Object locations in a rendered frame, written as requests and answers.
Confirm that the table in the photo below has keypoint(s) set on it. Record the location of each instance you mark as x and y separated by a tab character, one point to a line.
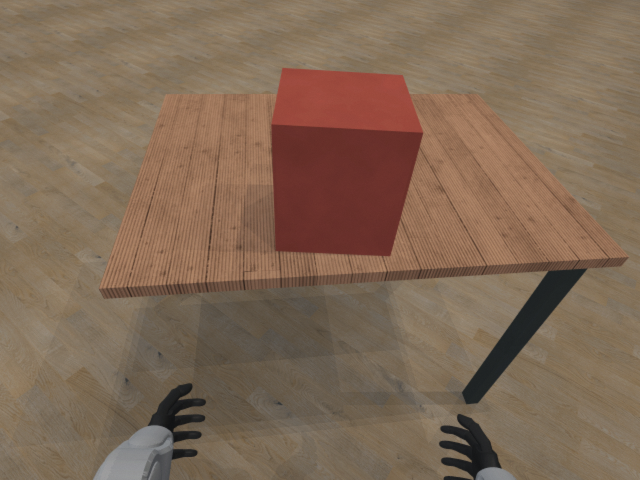
201	214

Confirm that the carton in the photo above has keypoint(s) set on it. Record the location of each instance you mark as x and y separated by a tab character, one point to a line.
344	147

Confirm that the robot right hand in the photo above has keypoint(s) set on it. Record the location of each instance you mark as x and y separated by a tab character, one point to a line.
479	452

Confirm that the robot left hand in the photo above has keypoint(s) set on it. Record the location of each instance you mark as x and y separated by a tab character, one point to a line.
165	417

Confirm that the left robot forearm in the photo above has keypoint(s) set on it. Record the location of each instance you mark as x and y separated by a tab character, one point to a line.
147	455

